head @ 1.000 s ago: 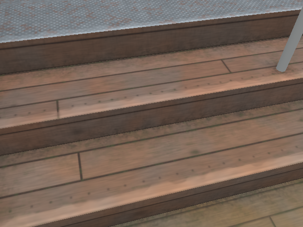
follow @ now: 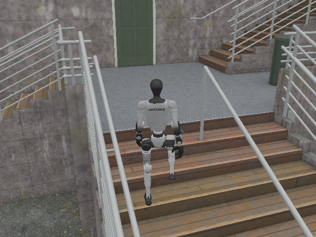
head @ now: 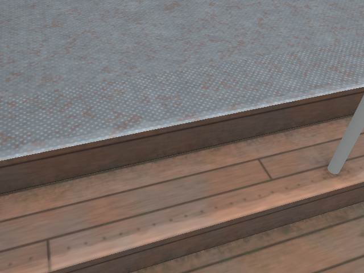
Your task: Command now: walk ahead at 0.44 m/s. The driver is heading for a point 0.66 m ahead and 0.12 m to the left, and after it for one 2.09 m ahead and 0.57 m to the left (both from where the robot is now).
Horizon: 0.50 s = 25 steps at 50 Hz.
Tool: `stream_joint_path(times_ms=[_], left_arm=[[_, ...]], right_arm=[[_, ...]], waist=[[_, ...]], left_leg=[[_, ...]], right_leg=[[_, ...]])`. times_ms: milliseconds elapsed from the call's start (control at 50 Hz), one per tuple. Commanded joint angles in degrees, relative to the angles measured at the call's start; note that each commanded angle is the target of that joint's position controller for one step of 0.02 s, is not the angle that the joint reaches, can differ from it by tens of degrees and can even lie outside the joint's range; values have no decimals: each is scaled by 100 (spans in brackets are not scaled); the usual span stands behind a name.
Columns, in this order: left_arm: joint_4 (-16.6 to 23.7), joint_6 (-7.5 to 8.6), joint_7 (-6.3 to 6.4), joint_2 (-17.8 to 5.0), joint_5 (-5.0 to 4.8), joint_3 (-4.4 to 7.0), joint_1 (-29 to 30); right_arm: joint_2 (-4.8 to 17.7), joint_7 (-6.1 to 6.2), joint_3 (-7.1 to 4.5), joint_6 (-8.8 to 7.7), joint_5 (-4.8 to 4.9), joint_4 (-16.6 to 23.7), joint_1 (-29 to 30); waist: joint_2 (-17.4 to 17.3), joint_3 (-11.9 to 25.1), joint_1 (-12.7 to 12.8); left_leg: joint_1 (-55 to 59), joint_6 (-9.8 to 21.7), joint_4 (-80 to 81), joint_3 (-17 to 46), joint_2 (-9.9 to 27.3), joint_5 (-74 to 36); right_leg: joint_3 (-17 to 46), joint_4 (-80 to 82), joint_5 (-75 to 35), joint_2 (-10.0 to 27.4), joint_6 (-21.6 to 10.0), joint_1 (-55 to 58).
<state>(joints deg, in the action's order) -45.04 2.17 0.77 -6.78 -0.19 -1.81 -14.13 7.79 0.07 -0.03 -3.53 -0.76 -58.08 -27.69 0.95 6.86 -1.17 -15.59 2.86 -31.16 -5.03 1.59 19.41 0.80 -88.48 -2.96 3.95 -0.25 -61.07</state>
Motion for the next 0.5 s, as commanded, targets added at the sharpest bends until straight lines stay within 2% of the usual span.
stream_joint_path(times_ms=[20, 40, 60, 100, 120, 140, 160, 180, 200, 220, 240, 260, 280, 300, 320, 340, 360, 380, 400, 420, 440, 460, 480, 500], left_arm=[[317, 121, 76, -413, -55, 134, 661], [406, 156, 107, -372, -53, 121, 822], [499, 212, 67, -326, -151, 95, 1014], [647, 197, 1, -212, -249, 76, 1404], [761, 186, -56, -50, -234, -6, 1636], [830, 184, -120, 135, -256, -111, 1640], [949, 180, -218, 252, -272, -213, 1756], [1167, 230, -264, 376, -244, -339, 1990], [1544, 300, -352, 343, -114, -444, 2342], [1867, 379, -450, 373, -11, -537, 2602], [1813, 426, -551, 174, -89, -515, 2134], [1805, 365, -452, 84, -122, -386, 1912], [1362, 285, -340, -363, -277, -64, 646], [1008, 267, -209, -1183, -186, 280, -735], [797, 279, -51, -2222, 277, 638, -1319], [677, 227, -53, -2673, 652, 640, -1738], [804, 242, -149, -2398, 678, 582, -1308], [732, 245, -259, -2045, 373, 533, -675], [538, 167, -234, -1411, 142, 406, -103], [434, 133, -110, -859, 81, 258, 391], [385, 176, -10, -626, 175, 206, 753], [284, 195, 60, -558, 247, 195, 815], [193, 236, 106, -535, 247, 185, 681], [127, 242, 132, -584, 229, 205, 667]], right_arm=[[749, 120, -111, -82, -60, 227, -151], [926, 199, -165, -104, -97, 179, -400], [924, 209, -186, -92, -141, 90, -519], [684, 227, -152, -12, -143, -27, -909], [606, 283, -139, 72, -90, -172, -1165], [614, 342, -150, 124, -91, -215, -1200], [479, 393, -109, 149, -76, -215, -1054], [610, 457, -134, 194, -46, -190, -890], [721, 525, -167, 218, 34, -70, -642], [691, 562, -160, 225, 130, 36, -488], [980, 460, -218, 305, 176, 340, 210], [1332, 332, -340, 240, 270, 254, -561], [1358, 156, -243, 192, 187, 86, -798], [1723, 17, -257, 34, 110, 243, -197], [1344, 25, -257, -151, 166, 566, -192], [760, -48, -140, -379, 137, 463, -607], [675, -71, -295, -423, 336, 218, -923], [516, -70, -265, -240, 424, 442, -522], [219, -12, -199, -61, 372, 721, -64], [206, 29, -185, 134, 281, 1073, 561], [392, 42, -239, 298, 299, 1321, 969], [386, 56, -227, 396, 227, 1534, 1212], [322, 73, -211, 473, 144, 1634, 1137], [206, 102, -178, 538, 124, 1698, 1047]], waist=[[-908, -920, -117], [-833, -1056, -192], [-983, -1092, -287], [-991, -1425, -520], [-779, -1777, -594], [-624, -1894, -502], [-512, -1970, -487], [-412, -1966, -464], [-184, -1985, -399], [-38, -1857, -418], [186, -1465, 46], [-384, -455, -42], [-436, 385, 548], [-1332, 904, 1426], [-60, 1611, 1521], [2219, 3328, 1200], [1647, 3682, 852], [1447, 2872, 615], [979, 1748, 387], [873, 626, 277], [785, 54, 136], [717, -257, 95], [662, -423, 22], [563, -541, -98]], left_leg=[[765, 1131, 1813, 1934, 1536, 876], [1432, 1163, 2004, 2121, 1829, 732], [1972, 1129, 2027, 2197, 1970, 633], [2666, 1161, 2112, 2248, 2147, 564], [2875, 1114, 2007, 2160, 2232, 244], [2890, 984, 1828, 2075, 2298, -3], [2804, 816, 1694, 1836, 2246, -348], [2509, 637, 1763, 1573, 2196, -758], [1907, 470, 2081, 1321, 1903, -881], [775, 402, 2557, 1167, 1800, -1195], [-1098, 497, 3025, 479, 1245, -1583], [-1139, 550, 2707, 818, 1317, -3629], [-512, 464, 1670, 460, 1188, -6151], [36, 97, 453, 510, 1003, -7870], [-1208, -621, -1775, 477, 251, -5647], [-917, -912, -4780, 1247, -845, 152], [-1112, -860, -6547, 2083, -758, 228], [-1688, -763, -6807, 1547, -468, 15], [-2260, -565, -6665, 1147, -108, -240], [-2499, -354, -6652, 997, 97, -415], [-2384, -165, -6705, 907, 116, -305], [-2385, 7, -7179, 829, 25, -382], [-2475, 151, -7319, 780, 22, -325], [-2587, 224, -7357, 772, -17, -383]], right_leg=[[-6, -264, 287, 309, 68, -1326], [198, -420, 617, 470, 99, -1891], [315, -673, 1060, 611, 92, -2318], [380, -1642, 1922, 721, 149, -3232], [476, -2330, 2548, 735, 234, -3954], [625, -2559, 2958, 834, 265, -4273], [555, -2567, 3161, 954, 284, -4494], [434, -2427, 3316, 995, 249, -4422], [96, -1258, 2867, 1196, 220, -3771], [4, -128, 2185, 1278, 61, -2166], [-788, 1619, 1546, 913, -27, 1062], [-1071, 1924, 1578, 294, -33, 3466], [-1482, 2125, 1647, -304, -207, 4825], [-873, 2640, 1051, -354, -430, 5603], [1773, 3840, -1187, 1271, -1109, 7040], [4193, 5681, -3679, 2736, -1991, 7475], [4393, 6046, -2161, 2755, -1854, 6957], [3596, 5996, 45, 2457, -1646, 6118], [2713, 5734, 2315, 2118, -1214, 5257], [1802, 5466, 3272, 1850, -830, 4111], [1123, 5366, 3358, 1738, -639, 3291], [1115, 5758, 3150, 1902, -700, 2910], [976, 5999, 2828, 2012, -734, 2881], [813, 6207, 2747, 2092, -769, 2858]])
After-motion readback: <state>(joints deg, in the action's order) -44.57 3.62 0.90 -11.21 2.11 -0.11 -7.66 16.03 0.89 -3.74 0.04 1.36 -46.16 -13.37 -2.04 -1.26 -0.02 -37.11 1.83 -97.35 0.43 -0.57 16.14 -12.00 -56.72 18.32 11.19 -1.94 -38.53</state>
